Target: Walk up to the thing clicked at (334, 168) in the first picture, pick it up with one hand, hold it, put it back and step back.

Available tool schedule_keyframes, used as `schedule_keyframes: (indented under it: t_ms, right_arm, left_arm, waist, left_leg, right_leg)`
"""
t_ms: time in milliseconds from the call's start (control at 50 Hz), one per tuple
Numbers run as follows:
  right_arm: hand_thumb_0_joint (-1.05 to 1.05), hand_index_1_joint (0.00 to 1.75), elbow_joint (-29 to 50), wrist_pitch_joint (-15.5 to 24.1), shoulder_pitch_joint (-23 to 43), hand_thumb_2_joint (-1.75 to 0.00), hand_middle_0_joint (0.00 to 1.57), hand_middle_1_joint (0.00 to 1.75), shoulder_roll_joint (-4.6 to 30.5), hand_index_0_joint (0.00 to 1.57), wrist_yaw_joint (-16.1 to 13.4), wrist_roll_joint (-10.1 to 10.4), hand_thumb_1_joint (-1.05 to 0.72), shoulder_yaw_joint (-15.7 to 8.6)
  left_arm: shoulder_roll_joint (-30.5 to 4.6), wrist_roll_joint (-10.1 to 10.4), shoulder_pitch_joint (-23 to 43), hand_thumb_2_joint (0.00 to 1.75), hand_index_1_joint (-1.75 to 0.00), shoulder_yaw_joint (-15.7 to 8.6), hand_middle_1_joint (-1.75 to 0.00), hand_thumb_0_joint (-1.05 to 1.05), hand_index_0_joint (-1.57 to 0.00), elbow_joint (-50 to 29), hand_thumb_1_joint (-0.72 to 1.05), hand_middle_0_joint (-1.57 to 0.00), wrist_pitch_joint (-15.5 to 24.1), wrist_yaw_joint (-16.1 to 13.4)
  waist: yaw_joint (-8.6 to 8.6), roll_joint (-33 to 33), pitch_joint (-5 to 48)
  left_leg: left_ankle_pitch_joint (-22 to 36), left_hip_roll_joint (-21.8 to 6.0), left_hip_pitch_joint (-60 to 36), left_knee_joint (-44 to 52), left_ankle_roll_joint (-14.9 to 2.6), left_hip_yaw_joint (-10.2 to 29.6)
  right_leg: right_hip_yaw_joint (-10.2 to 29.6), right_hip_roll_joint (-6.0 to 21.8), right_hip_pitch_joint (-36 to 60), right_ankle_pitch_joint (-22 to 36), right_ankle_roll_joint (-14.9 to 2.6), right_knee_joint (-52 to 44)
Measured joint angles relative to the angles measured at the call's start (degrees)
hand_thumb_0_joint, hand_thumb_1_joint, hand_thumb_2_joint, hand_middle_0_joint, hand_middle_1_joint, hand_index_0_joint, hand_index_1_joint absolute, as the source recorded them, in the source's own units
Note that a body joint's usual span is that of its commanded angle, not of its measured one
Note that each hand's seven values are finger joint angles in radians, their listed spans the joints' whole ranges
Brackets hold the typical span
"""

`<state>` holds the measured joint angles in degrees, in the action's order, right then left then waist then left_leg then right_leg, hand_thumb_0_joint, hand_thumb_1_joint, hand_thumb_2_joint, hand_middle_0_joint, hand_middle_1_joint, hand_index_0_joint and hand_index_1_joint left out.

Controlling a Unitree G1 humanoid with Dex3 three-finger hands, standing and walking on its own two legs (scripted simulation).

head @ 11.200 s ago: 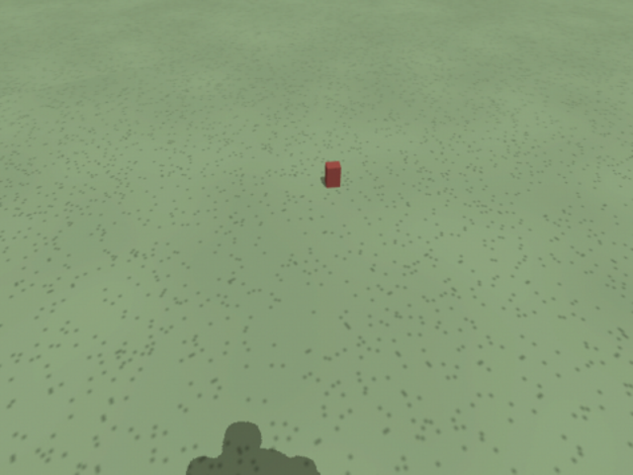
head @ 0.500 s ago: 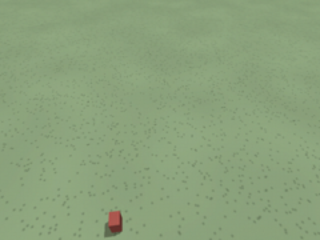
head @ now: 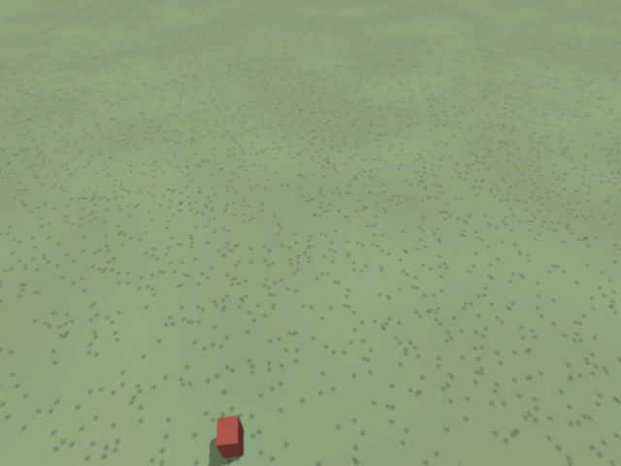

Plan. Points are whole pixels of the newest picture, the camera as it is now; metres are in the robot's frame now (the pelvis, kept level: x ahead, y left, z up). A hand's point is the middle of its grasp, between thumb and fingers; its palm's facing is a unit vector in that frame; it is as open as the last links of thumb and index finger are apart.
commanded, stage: walk up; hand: left
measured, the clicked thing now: (230, 437) +0.41 +0.26 -0.72
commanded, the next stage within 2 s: none
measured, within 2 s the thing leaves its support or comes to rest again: neither
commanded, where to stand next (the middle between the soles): +0.03 +0.02 m, yaw -1 degrees
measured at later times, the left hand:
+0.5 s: hand out of the picture +0.08 +0.27 -0.16, palm faces -0.01 -0.92 -0.40, open 7.3 cm
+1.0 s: hand out of the picture -0.06 +0.30 -0.17, palm faces +0.09 -0.92 -0.38, open 7.3 cm
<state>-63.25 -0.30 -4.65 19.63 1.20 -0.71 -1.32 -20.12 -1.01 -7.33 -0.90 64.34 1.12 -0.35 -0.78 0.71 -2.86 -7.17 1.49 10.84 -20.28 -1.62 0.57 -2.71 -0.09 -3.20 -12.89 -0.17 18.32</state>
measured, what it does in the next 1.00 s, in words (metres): steps on the spot: left foot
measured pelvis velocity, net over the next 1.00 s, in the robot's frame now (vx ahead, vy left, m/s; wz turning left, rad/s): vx -0.06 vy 0.02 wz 0.07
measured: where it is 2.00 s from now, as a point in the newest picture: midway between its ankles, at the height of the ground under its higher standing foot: outside the picture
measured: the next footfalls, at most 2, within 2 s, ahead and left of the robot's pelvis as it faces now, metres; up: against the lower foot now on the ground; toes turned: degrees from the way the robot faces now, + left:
left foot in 0.94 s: -0.05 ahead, +0.15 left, +0.00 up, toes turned +5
right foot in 1.32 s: +0.13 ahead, -0.12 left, +0.00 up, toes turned +1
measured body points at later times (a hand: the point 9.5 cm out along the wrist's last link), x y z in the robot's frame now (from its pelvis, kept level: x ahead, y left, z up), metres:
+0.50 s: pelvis -0.02 +0.00 -0.01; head +0.02 +0.00 +0.44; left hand +0.08 +0.32 -0.13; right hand +0.08 -0.31 -0.14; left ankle +0.04 +0.10 -0.75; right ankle -0.03 -0.11 -0.74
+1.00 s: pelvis -0.06 +0.02 -0.02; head -0.05 +0.04 +0.43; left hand -0.06 +0.35 -0.14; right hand +0.04 -0.29 -0.13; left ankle -0.09 +0.15 -0.75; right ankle -0.07 -0.11 -0.73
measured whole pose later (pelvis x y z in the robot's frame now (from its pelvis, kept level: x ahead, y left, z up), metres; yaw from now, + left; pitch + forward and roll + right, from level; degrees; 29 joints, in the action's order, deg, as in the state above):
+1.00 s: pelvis -0.06 +0.02 -0.02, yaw +4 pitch -4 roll +3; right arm -54.4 2.2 -13.8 20.5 1.4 -2.7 -4.3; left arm -24.3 -2.7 -17.8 -5.0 50.6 -1.5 1.8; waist -3.4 -4.9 -5.5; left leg -17.8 1.5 7.7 -30.2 0.6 -1.9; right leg 0.7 5.0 -15.7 -26.5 -1.6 47.1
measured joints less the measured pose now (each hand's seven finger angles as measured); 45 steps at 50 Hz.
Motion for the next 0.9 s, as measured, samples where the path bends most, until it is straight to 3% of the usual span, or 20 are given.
schedule_keyframes:
  t_ms: [360, 500, 540, 580, 600, 620, 660, 700, 760, 820, 900]
  right_arm:
    - [0.01, 0.3, -0.64, -0.21, -0.68, -0.9, 0.2, 0.3, 0.0, 0.2, -0.1, -0.09, -0.91, 0.15]
    - [0.01, 0.3, 3.78, -2.31, 1.61, -0.9, 0.2, 0.3, 1.22, 0.2, 0.48, -0.01, -0.91, -1.73]
    - [0.01, 0.3, 5.67, -3.17, 2.01, -0.9, 0.2, 0.3, 1.75, 0.2, 0.6, -0.24, -0.91, -2.3]
    - [0.01, 0.3, 7.38, -4.22, 2.2, -0.9, 0.2, 0.3, 2.41, 0.2, 0.72, -0.64, -0.91, -2.78]
    - [0.01, 0.3, 8.23, -4.7, 2.25, -0.9, 0.2, 0.3, 2.67, 0.2, 0.76, -0.67, -0.91, -2.96]
    - [0.01, 0.3, 8.88, -5.04, 2.65, -0.9, 0.2, 0.3, 3.12, 0.2, 0.71, -0.57, -0.91, -3.16]
    - [0.01, 0.3, 9.89, -5.52, 3.2, -0.9, 0.2, 0.3, 3.84, 0.2, 0.39, -0.72, -0.91, -3.55]
    - [0.01, 0.3, 11.14, -5.85, 2.45, -0.9, 0.2, 0.3, 3.86, 0.2, 0.5, -1.09, -0.91, -3.8]
    - [0.01, 0.3, 11.63, -5.22, 0.22, -0.9, 0.2, 0.3, 3.92, 0.2, 1.16, -0.71, -0.91, -3.86]
    - [0.01, 0.3, 9.78, -4.04, -3.84, -0.9, 0.2, 0.3, 4.12, 0.2, 1.72, -0.3, -0.91, -3.53]
    - [0.01, 0.3, 7.38, -2.35, -8.57, -0.9, 0.2, 0.3, 3.36, 0.2, 2.1, -0.77, -0.91, -2.61]
  left_arm:
    - [-0.27, -0.04, 1.81, 0.89, -0.3, -0.08, -0.3, 0.0, -0.21, -0.35, 0.91, -0.2, -0.49, 0.1]
    - [-1.63, 1.15, 3.22, 0.89, -0.3, -1.1, -0.3, 0.0, -0.21, -4.17, 0.91, -0.2, -1.6, -1.13]
    - [-1.97, 1.14, 3.13, 0.89, -0.3, -1.43, -0.3, 0.0, -0.21, -5.37, 0.91, -0.2, -1.99, -1.34]
    - [-2.01, 0.96, 2.08, 0.89, -0.3, -1.72, -0.3, 0.0, -0.21, -6.55, 0.91, -0.2, -2.05, -1.4]
    - [-2.23, 0.77, 1.1, 0.89, -0.3, -1.86, -0.3, 0.0, -0.21, -7.24, 0.91, -0.2, -1.95, -1.38]
    - [-2.11, 0.46, 0.39, 0.89, -0.3, -2.1, -0.3, 0.0, -0.21, -7.68, 0.91, -0.2, -1.8, -1.5]
    - [-1.38, -0.13, -0.74, 0.89, -0.3, -2.07, -0.3, 0.0, -0.21, -8.1, 0.91, -0.2, -1.82, -1.76]
    - [-0.9, -0.7, -2.01, 0.89, -0.3, -1.95, -0.3, 0.0, -0.21, -8.33, 0.91, -0.2, -2.02, -2.04]
    - [-0.35, -1.33, -3.25, 0.89, -0.3, -2.13, -0.3, 0.0, -0.21, -8.7, 0.91, -0.2, -1.84, -2.28]
    - [0.0, -2.29, -4.5, 0.89, -0.3, -2.28, -0.3, 0.01, -0.21, -10.28, 0.9, -0.2, -0.9, -1.18]
    - [-1.09, -2.57, -7.26, 0.89, -0.3, -3.05, -0.3, 0.01, -0.21, -13.75, 0.9, -0.2, -0.33, 1.19]
  waist:
    - [0.7, -0.86, -0.68]
    - [0.75, -0.87, -5.33]
    - [0.93, -0.23, -6.34]
    - [0.68, 0.88, -6.35]
    - [0.36, 0.98, -5.97]
    - [0.09, 1.7, -6.27]
    - [-0.1, 3.26, -7.55]
    - [-0.38, 3.34, -7.46]
    - [-0.54, 3.28, -6.67]
    - [-0.85, 3.53, -4.31]
    - [-2.24, 0.81, -1.52]
  left_leg:
    - [0.04, 0.01, -0.42, 0.45, 0.02, -0.25]
    - [-0.26, 0.97, 4.05, -4.26, -0.61, -1.1]
    - [-0.42, 0.93, 5.91, -6.24, -0.57, -0.87]
    - [-0.99, 0.54, 8.33, -8.93, -0.28, -0.71]
    - [-1.59, 0.63, 9.97, -10.89, -0.03, -0.95]
    - [-2.27, 0.59, 11.58, -13.69, 0.09, -0.24]
    - [-12.54, 2.54, 14.33, -23.54, 0.75, 4.34]
    - [-18.83, 4.88, 16.93, -34.84, 1.32, 6.8]
    - [-18.56, 5.29, 16.95, -43.9, 2.42, 8.63]
    - [-17.63, 2.12, 12.39, -39.57, 3.05, 7.96]
    - [-22.0, -1.19, 3.96, -22.71, 3.38, 2.88]
  right_leg:
    - [0.27, 0.05, 0.14, -0.07, -0.05, -0.03]
    - [1.17, 1.16, -7.76, -3.55, -0.7, 12.11]
    - [1.66, 0.71, -10.11, -7.95, -1.52, 17.48]
    - [1.77, 0.24, -10.88, -10.4, -2.5, 19.81]
    - [2.12, 0.66, -10.6, -8.3, -3.01, 18.65]
    - [2.16, 0.48, -10.88, -8.24, -2.11, 18.83]
    - [1.72, 0.16, -11.3, -8.56, -1.36, 20.18]
    - [1.7, 1.0, -11.85, -7.97, -1.19, 19.96]
    - [1.16, 2.33, -11.77, -6.07, -0.85, 17.35]
    - [-0.8, 3.27, -10.57, -5.37, -1.01, 14.76]
    - [-2.27, 5.06, -8.68, -6.08, -1.29, 13.96]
